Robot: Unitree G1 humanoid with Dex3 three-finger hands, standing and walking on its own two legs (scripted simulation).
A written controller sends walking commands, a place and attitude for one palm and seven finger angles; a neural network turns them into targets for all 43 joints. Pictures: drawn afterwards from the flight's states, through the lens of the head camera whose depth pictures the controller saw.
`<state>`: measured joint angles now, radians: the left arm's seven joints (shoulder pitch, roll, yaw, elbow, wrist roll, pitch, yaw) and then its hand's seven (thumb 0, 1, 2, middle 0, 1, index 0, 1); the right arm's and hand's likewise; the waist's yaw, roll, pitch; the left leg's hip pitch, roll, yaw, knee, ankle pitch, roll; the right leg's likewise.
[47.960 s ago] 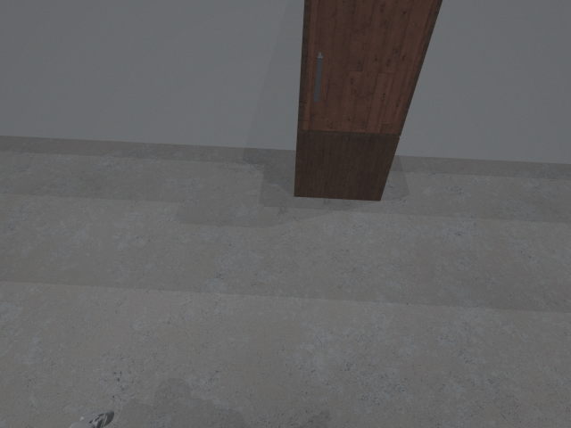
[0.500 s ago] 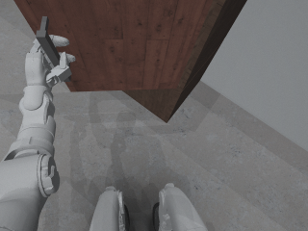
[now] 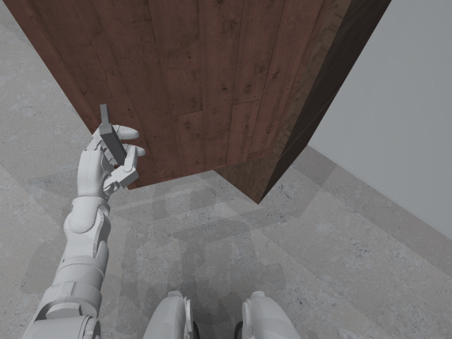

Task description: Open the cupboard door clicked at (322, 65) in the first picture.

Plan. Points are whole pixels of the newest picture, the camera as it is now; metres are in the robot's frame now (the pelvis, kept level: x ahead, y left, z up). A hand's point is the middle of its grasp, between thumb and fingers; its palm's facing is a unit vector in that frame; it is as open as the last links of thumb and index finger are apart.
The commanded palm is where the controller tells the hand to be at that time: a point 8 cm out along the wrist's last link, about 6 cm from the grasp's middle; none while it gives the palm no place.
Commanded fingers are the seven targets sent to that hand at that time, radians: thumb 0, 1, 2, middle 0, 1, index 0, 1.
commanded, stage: pull the door open along its arc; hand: left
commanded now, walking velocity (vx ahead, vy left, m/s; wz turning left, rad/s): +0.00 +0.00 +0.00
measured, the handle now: (119, 146) +0.45 +0.19 +0.01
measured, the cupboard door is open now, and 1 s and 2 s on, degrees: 56 83 87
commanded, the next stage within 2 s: open thumb and fingers to let go in 0.60 s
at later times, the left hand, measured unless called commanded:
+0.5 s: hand (179, 229) +0.30 +0.07 +0.02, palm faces +0.41 -0.91 -0.01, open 5.7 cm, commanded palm +0.23 +0.12 +0.01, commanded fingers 0.00 0.90 0.90 -0.40 -1.35 -0.40 -1.35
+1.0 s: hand (193, 237) +0.28 +0.05 +0.01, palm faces +0.43 -0.90 -0.02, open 7.9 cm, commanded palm +0.23 +0.09 +0.01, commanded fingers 0.00 -0.22 0.42 -0.32 -1.23 -0.32 -1.23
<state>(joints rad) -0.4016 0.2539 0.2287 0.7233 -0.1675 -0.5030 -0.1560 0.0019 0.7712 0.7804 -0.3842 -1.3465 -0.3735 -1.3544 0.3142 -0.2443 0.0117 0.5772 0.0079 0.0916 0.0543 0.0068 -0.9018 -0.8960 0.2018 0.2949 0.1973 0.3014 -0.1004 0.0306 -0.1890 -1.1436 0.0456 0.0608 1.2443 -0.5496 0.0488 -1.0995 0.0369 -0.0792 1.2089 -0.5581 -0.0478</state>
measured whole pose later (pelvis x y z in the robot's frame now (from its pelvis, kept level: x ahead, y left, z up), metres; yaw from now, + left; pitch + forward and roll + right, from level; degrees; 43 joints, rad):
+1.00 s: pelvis -0.01 -0.06 -0.01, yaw +6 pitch +21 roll +3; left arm 0.08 -0.09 -0.16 0.30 0.06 -0.48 0.51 0.01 0.38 0.67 -0.36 -1.29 -0.36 -1.30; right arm 0.17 -0.19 -0.01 0.60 -0.08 -0.06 0.02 0.01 -0.90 -0.90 0.20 0.29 0.20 0.30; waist 0.00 0.02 -0.20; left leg -1.09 0.00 -0.01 1.24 -0.52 -0.04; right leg -1.05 -0.01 -0.15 1.28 -0.61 -0.13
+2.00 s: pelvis -0.03 -0.01 -0.02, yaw +4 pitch +20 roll +0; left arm 0.18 0.02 -0.29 0.15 -0.01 -0.45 0.10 -0.02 -0.50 0.30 -0.16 -0.31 -0.18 -0.34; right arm 0.21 -0.22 0.01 0.46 -0.02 -0.04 0.03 0.01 -0.90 -0.90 0.20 0.29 0.20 0.30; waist 0.00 0.03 -0.19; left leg -1.12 0.00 0.03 1.32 -0.54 0.03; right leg -1.07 -0.01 -0.11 1.33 -0.60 -0.07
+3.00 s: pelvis -0.02 -0.02 -0.04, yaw +3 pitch +21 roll -2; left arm 0.53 0.17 -0.06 -0.18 -0.18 -0.46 -0.18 -0.02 -0.50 0.30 -0.15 -0.30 -0.15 -0.31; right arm 0.18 -0.22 -0.01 0.42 0.00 -0.06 -0.03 0.01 -0.90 -0.90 0.20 0.30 0.20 0.30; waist 0.03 0.04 -0.20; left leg -1.21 0.02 -0.01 1.45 -0.61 0.02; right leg -1.14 0.01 -0.14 1.43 -0.65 -0.09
